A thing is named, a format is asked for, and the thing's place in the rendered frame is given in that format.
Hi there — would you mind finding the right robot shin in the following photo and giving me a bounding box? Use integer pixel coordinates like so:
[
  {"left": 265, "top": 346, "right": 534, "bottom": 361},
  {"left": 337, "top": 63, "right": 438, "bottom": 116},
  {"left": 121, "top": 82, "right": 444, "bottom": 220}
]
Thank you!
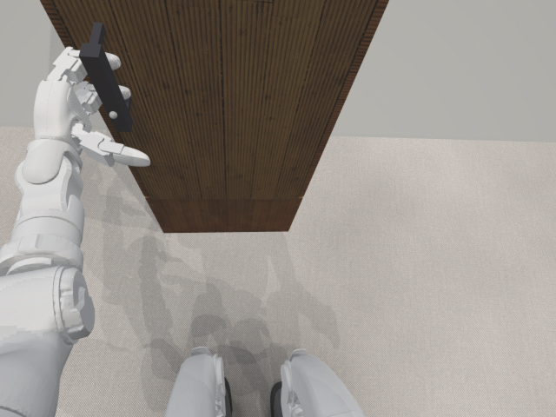
[{"left": 281, "top": 349, "right": 308, "bottom": 417}]

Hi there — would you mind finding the cupboard door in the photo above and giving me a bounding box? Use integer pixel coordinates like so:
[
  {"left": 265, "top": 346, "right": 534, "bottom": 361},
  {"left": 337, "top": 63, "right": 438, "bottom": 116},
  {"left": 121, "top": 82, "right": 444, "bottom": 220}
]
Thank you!
[{"left": 50, "top": 0, "right": 379, "bottom": 200}]

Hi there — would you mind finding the handle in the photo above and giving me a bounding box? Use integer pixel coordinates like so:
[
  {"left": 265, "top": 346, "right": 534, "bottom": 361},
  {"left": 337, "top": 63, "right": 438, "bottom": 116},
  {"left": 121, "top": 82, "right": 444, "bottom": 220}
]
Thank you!
[{"left": 79, "top": 22, "right": 133, "bottom": 132}]

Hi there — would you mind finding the robot left upper arm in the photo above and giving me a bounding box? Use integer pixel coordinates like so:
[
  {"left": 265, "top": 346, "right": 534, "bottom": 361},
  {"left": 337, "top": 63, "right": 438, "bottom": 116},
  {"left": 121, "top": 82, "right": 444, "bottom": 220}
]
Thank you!
[{"left": 0, "top": 266, "right": 95, "bottom": 417}]

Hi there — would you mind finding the left robot forearm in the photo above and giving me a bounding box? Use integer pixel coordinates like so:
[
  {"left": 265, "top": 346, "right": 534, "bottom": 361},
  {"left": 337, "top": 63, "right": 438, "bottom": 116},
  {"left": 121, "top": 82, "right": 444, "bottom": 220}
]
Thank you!
[{"left": 0, "top": 139, "right": 85, "bottom": 276}]

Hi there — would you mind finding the right robot thigh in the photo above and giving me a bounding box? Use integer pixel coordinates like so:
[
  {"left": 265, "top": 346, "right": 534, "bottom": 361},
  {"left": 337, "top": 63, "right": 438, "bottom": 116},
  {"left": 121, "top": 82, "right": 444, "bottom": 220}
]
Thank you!
[{"left": 281, "top": 355, "right": 366, "bottom": 417}]

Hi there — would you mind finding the robot left hand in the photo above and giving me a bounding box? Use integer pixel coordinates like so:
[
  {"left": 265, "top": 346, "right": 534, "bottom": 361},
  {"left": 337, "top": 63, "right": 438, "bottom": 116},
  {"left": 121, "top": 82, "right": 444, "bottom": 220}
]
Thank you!
[{"left": 33, "top": 47, "right": 150, "bottom": 167}]

